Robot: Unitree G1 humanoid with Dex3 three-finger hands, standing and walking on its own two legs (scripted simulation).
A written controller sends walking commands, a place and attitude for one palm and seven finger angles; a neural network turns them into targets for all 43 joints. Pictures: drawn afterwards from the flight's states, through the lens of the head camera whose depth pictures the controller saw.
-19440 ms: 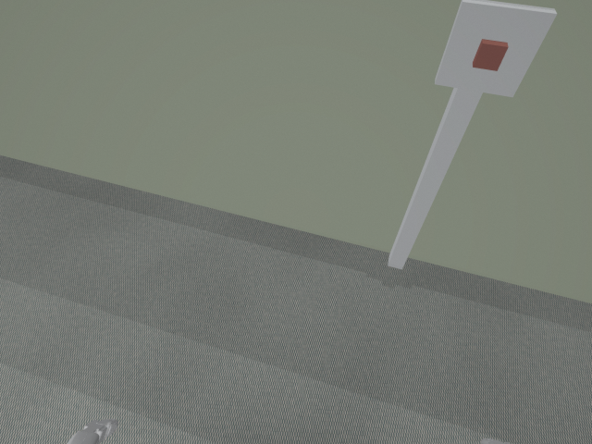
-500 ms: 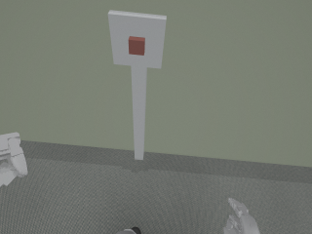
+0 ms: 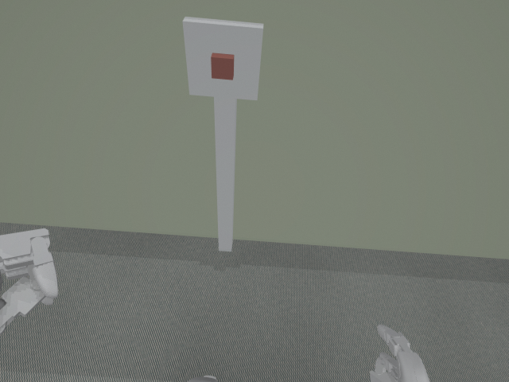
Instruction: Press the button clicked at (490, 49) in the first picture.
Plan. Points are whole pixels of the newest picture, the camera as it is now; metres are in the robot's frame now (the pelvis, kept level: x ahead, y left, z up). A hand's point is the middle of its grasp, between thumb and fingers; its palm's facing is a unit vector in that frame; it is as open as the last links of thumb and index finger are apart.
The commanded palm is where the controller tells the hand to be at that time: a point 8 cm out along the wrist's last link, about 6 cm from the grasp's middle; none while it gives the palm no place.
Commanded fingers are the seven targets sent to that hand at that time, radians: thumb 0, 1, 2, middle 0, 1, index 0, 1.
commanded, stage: stop stepping back and stand still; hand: left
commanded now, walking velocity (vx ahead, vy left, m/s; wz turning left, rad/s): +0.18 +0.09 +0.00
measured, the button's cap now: (222, 66) +0.76 +0.15 +0.13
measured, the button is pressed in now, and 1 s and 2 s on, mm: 0 0 0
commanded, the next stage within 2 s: let the arm hang, fingers relaxed in 0.56 s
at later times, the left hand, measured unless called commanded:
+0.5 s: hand out of the picture +0.12 +0.26 +0.16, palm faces +0.45 -0.80 -0.39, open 3.1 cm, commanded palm +0.07 +0.30 +0.18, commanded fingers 0.00 0.90 0.90 -1.30 -1.50 -1.30 -1.50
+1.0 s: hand out of the picture +0.03 +0.21 -0.17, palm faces +0.12 -0.97 -0.22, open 3.5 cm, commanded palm none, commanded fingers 0.00 0.90 0.90 -0.64 -0.78 -0.64 -0.78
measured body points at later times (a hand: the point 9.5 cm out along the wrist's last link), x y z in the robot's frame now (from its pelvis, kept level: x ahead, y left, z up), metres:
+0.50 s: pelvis -0.05 +0.02 -0.01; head -0.06 +0.03 +0.44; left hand +0.09 +0.30 +0.18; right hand +0.11 -0.21 -0.09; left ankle -0.02 +0.12 -0.73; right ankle -0.01 -0.11 -0.73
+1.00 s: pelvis -0.03 +0.02 +0.00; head -0.01 +0.04 +0.45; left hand +0.03 +0.26 -0.15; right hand +0.02 -0.22 -0.14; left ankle -0.02 +0.12 -0.73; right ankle -0.03 -0.10 -0.73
